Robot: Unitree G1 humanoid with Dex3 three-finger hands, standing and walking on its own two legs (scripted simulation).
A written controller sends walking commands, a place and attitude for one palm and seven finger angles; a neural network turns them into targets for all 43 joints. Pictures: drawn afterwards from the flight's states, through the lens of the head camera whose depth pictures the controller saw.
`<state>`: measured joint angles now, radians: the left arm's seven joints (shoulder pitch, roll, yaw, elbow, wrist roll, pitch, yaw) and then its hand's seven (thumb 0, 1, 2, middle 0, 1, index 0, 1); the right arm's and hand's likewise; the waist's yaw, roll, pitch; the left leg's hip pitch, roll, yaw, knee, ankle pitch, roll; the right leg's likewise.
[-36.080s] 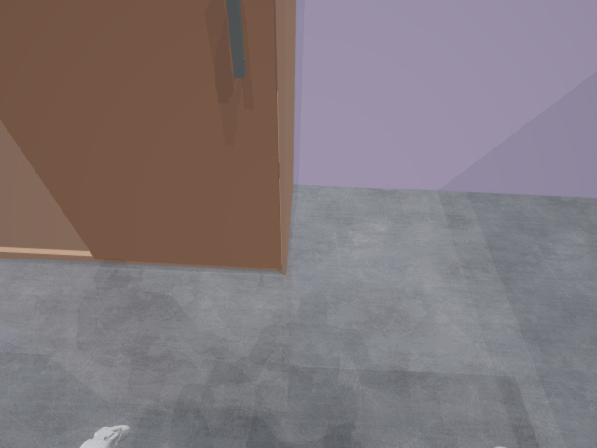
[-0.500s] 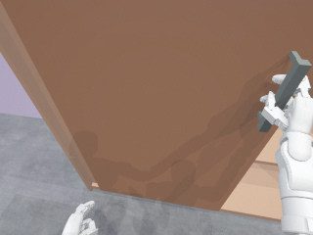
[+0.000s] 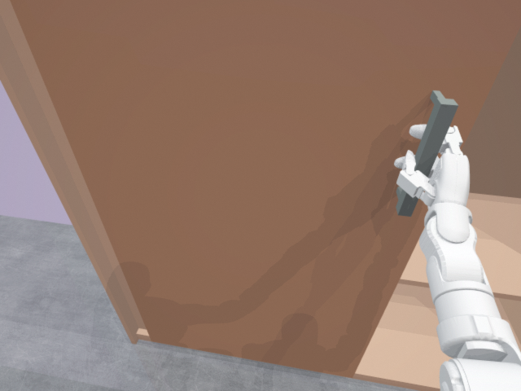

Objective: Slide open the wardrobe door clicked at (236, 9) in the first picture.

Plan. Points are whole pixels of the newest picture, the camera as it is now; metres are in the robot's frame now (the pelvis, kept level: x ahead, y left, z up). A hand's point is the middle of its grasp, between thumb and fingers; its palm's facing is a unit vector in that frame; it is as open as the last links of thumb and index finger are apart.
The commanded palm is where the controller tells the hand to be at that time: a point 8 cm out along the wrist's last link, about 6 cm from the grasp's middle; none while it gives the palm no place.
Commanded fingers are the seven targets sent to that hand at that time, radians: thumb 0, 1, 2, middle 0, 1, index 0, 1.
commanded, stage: stop walking and hold the door there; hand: right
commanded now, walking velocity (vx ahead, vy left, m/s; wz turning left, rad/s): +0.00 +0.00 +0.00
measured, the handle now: (419, 156) +0.43 -0.23 +0.21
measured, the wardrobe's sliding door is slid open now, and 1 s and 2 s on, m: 0.64 0.64 0.64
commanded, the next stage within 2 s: loosen the grip on the handle in 0.54 s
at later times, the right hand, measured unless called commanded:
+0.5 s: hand (406, 178) +0.38 -0.19 +0.20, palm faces +0.13 +0.99 -0.05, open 6.1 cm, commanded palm +0.36 -0.22 +0.14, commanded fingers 0.00 -0.90 -0.90 0.45 1.40 0.45 1.40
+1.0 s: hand (413, 180) +0.38 -0.20 +0.20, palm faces +0.24 +0.97 -0.07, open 12.8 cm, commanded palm +0.35 -0.25 +0.19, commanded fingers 0.00 0.55 -0.20 0.33 1.25 0.33 1.25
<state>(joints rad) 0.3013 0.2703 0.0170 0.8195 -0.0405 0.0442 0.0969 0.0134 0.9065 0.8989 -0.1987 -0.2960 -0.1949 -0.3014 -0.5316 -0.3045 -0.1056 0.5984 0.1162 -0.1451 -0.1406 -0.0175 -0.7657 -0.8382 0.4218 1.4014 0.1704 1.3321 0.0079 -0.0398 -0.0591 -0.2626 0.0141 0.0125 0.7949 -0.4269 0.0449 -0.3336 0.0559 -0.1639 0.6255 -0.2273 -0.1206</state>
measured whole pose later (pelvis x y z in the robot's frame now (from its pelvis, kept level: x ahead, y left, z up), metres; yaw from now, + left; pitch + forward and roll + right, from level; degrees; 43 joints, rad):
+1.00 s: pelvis -0.05 +0.00 +0.01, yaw +2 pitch +2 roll -1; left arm 0.27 0.29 0.03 0.68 -0.03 -0.16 0.05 0.01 0.91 0.90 -0.20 -0.30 -0.19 -0.30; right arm -0.59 -0.36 -0.31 0.66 0.09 -0.32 -0.03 0.00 0.21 -0.37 0.44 1.37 0.19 1.26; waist 0.04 0.02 -0.01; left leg -0.44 0.00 0.01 0.60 -0.20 0.03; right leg -0.33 -0.07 0.01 0.58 -0.29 0.01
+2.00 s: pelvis +0.00 -0.06 +0.01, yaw +1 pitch +2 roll +1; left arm 0.26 0.22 -0.03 0.66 -0.02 -0.15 0.07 0.01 0.90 0.90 -0.20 -0.30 -0.20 -0.30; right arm -0.31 -0.27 -0.26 0.19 0.17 -0.15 0.09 -0.01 0.56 -0.19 0.26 1.16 0.25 1.15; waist -0.04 -0.02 -0.05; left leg -0.36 0.06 0.00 0.58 -0.26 -0.05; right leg -0.29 -0.01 0.02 0.62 -0.37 0.01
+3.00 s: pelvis -0.01 -0.05 +0.01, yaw +0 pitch -4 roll +0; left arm 0.21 0.24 -0.08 0.63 -0.05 -0.27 0.12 0.02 0.90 0.90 -0.20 -0.30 -0.20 -0.30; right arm 0.14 -0.31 -0.35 -0.30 0.34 0.27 0.20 -0.01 0.56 -0.19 0.25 1.15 0.25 1.15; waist -0.08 -0.06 -0.06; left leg -0.23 0.05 0.02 0.55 -0.25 -0.04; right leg -0.16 -0.02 0.05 0.56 -0.34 0.03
